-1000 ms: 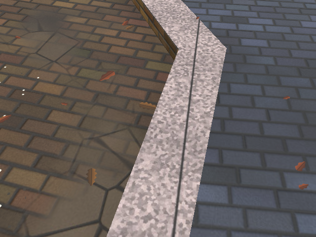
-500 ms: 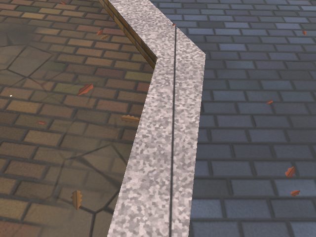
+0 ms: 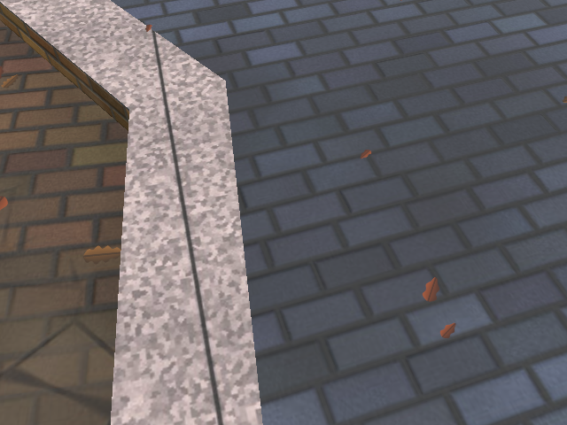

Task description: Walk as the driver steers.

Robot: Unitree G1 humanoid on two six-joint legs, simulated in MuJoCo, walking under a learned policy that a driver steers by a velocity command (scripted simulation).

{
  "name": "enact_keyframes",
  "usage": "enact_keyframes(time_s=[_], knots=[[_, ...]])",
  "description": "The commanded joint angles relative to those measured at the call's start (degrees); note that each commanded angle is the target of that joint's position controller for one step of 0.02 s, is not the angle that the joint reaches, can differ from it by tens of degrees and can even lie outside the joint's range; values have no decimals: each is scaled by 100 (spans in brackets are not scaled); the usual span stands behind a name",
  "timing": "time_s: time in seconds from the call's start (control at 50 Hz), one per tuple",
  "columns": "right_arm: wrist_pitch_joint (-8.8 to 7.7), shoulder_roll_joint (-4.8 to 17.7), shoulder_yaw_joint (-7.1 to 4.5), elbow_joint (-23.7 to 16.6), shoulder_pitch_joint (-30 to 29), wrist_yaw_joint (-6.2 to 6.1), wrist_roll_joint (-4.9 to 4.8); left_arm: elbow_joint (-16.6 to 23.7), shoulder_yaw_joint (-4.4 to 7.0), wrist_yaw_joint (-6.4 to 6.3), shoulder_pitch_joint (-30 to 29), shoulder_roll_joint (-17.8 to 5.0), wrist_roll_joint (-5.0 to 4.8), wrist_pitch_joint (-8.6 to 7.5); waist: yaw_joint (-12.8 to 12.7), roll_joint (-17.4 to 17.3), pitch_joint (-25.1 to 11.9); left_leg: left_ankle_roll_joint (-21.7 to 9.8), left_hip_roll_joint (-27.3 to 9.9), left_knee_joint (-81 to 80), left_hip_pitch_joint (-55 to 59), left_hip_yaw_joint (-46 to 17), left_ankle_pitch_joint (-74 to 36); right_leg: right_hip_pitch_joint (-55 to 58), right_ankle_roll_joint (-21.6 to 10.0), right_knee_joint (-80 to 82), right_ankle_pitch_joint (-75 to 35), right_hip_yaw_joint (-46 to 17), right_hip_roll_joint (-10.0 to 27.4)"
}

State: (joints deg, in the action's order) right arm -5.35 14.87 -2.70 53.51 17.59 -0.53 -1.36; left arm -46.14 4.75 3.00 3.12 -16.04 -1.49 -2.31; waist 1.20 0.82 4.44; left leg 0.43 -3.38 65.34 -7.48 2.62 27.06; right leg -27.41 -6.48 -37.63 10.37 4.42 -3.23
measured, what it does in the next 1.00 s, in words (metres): walks ahead, turning left: left foot, then right foot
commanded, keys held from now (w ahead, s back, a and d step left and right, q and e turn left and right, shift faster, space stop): w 0.06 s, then w+q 0.68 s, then w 0.26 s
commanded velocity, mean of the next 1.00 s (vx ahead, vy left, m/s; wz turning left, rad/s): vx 0.49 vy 0.00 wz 0.26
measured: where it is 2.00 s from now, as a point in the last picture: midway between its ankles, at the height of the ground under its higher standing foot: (202, 195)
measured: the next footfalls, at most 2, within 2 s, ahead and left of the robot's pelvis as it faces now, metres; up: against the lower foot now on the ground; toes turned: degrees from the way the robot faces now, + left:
left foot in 0.52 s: +0.47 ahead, +0.14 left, +0.00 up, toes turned +10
right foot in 1.00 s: +0.78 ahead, +0.00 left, +0.00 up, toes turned +21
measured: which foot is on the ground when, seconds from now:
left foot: up 0.00-0.50, down 0.52-1.00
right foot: down 0.00-0.54, up 0.56-0.98, down 1.00-1.00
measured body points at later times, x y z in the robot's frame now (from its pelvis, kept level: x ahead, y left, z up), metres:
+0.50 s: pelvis +0.29 +0.03 +0.01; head +0.32 +0.02 +0.46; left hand +0.27 +0.30 -0.12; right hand +0.51 -0.18 -0.10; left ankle +0.43 +0.14 -0.70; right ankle +0.10 -0.06 -0.71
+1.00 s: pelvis +0.60 +0.06 +0.01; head +0.62 +0.06 +0.46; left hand +0.72 +0.36 -0.06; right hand +0.74 -0.19 -0.11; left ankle +0.43 +0.13 -0.71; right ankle +0.74 -0.01 -0.72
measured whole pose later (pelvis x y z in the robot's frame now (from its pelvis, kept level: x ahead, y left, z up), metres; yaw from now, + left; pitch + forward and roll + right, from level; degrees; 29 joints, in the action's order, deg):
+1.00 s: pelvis +0.60 +0.06 +0.01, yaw +21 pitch +3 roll +1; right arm -2.6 16.2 -3.7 42.9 20.8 0.1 -0.6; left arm -41.1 1.7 1.2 4.3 -15.3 0.3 -7.2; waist 3.9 0.6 -1.1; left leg -2.5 5.1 28.5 -4.7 -9.4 25.6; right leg -27.4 -1.7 -27.7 3.2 -1.0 0.4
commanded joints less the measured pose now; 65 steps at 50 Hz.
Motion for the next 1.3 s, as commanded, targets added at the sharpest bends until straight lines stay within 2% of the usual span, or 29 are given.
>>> enact_keyframes(time_s=[0.02,0.06,0.1,0.18,0.24,0.4,0.46,0.5,0.52,0.54,0.56,0.58,0.6,0.62,0.64,0.66,0.7,0.76,0.82,0.92,0.96,0.98,1.0,1.02,1.04,1.06,1.1,1.18,1.3], knots=[[-356,647,-108,-671,-381,-11,-103,32,104,0,825,-600,14,-209,-328,-350,-861,-297,-240,1322,-3132,-691,-761,2839,-997,2458,362,-3196,1764],[-236,685,-170,-628,-75,-57,20,71,26,-21,491,-400,157,-305,41,-99,-775,-247,-586,814,-2448,-761,-1175,1865,-929,2560,-554,-2434,1488],[-99,577,-175,-572,1,-49,25,-39,16,-56,565,-411,148,-358,120,47,-688,-184,-714,350,-2349,-677,-1300,1569,-861,2733,-787,-1915,1335],[90,528,-162,-756,-695,-69,61,-279,38,-199,1071,-599,183,-406,-149,103,-328,26,-769,-562,-3183,-580,-2298,1630,-665,2986,-1454,-1224,1292],[59,500,-159,-851,-1077,-26,19,-373,-6,-297,1267,-595,192,-400,-349,129,-258,-37,-588,-1533,-3442,-621,-3197,2011,-318,3072,-1481,-827,1208],[-1,243,-33,-1314,-1967,318,-18,-656,-58,-394,1718,-614,205,-234,-675,111,-16,-307,-73,-2954,-3963,-280,-3195,3631,-18,2690,-2878,-74,1586],[-16,294,-61,-1496,-1891,470,-12,-566,-40,-495,1609,-816,201,-87,-440,325,-288,-525,355,-3090,-3283,325,-2382,3828,66,1826,-5300,196,1665],[25,599,-214,-1396,-1008,471,2,-458,-4,-589,1433,-1003,199,-11,115,619,-808,-788,702,-3081,-2076,478,-1929,3641,113,529,-6808,249,1689],[25,935,-376,-1201,-56,413,8,-378,4,-600,1234,-1062,175,-5,651,537,-1237,-1015,763,-3604,-701,271,-2378,3049,213,-714,-6373,377,1531],[91,1381,-510,-1063,746,271,52,-233,-66,-575,1269,-908,251,-109,897,-214,-1836,-1390,-188,-3676,1075,-1150,-2521,1612,357,-2551,-3841,440,1140],[47,1707,-544,-1199,593,254,93,-20,-345,-390,1984,7,316,-337,189,-1694,-2503,-2757,-1734,-4093,3173,-4680,-2226,-1103,733,-4611,2037,-338,-219],[74,1142,-431,-1161,765,204,117,33,-201,-255,1325,-682,120,-581,658,-893,-2695,-2514,-1503,-4569,3367,-4749,-1601,-1763,523,-4916,1940,-1347,85],[69,855,-356,-1217,471,164,115,289,-173,-193,748,-811,-78,-681,615,-626,-1782,-2181,-1326,-4708,2628,-3815,-1572,-2135,400,-4579,1449,-1298,396],[54,748,-310,-1304,63,187,88,340,-194,-207,610,-696,-16,-720,305,124,-1203,-1993,-1097,-4867,1567,-3258,-1987,-1893,372,-4039,1157,-1174,610],[55,551,-234,-1402,-249,206,97,292,-147,-241,631,-679,107,-676,69,375,-817,-1852,-842,-5033,758,-2764,-2447,-1561,406,-3581,953,-1067,751],[58,613,-231,-1511,-425,198,162,328,-121,-238,876,-689,150,-593,-185,-9,-738,-1946,-752,-5170,122,-2601,-2807,-1130,494,-3394,906,-1097,839],[48,689,-256,-1567,-523,183,90,402,-109,-272,1055,-604,215,-462,-372,-158,-625,-1911,-549,-5278,-526,-2185,-3300,-855,728,-2725,836,-945,920],[66,930,-330,-1600,-390,71,56,626,-202,-333,488,-343,248,-375,-208,-231,-529,-1698,-209,-5293,-1120,-1581,-3537,-597,999,-1341,-106,-665,806],[110,897,-318,-1472,16,48,22,754,-266,-309,-83,-203,205,-396,186,-478,-650,-1381,-27,-5125,-1040,-1315,-3086,-119,995,-16,-1461,-537,574],[178,867,-284,-1305,377,69,40,954,-145,-196,-440,-541,126,-514,330,-656,-576,-1223,-545,-4627,-22,-2006,-2458,-151,681,833,-1178,-679,496],[227,900,-290,-1322,253,48,66,888,-72,-172,-61,-662,134,-568,62,-794,-615,-1087,-600,-4259,196,-2126,-2902,287,466,1099,-833,-556,416],[235,781,-247,-1364,187,45,85,743,16,-189,493,-828,172,-594,-206,-777,-913,-943,-343,-3667,158,-1958,-3524,1049,284,1179,-863,-552,438],[230,556,-146,-1484,115,46,143,630,101,-217,1387,-1111,243,-614,-605,-402,-1640,-721,5,-2268,-422,-1585,-3087,2390,-88,999,-995,-1301,1198],[145,178,-36,-1520,966,50,36,380,265,-217,2192,-1626,279,-538,-480,1240,-2445,-233,872,-84,-2472,-914,-1126,4509,-1143,1244,-101,-3668,2375],[92,446,-47,-1479,898,56,-14,275,181,-159,2401,-1211,91,-489,-627,1471,-2366,-183,839,661,-3541,-1190,658,4707,-1286,1982,1328,-4959,2640],[78,835,-150,-1569,264,69,-86,353,73,-176,2035,-851,56,-452,-708,794,-1434,-230,515,995,-4005,-1250,220,4029,-959,2068,1905,-4258,2435],[76,741,-143,-1755,-416,69,76,471,-51,-181,1369,-580,152,-374,-471,194,-552,-255,68,451,-3779,-855,-625,2563,-666,2333,1007,-2992,1920],[141,442,-125,-1691,-123,73,97,385,-81,-176,1251,-549,159,-439,-131,515,-555,-137,-179,-399,-3027,-614,-1156,1773,-682,2694,-598,-1960,1529],[82,207,-25,-1947,-1181,98,89,96,-23,-254,1650,-809,60,-360,-451,358,-380,-41,-136,-2402,-2956,-400,-2703,1972,-533,2818,-1388,-1167,1381]])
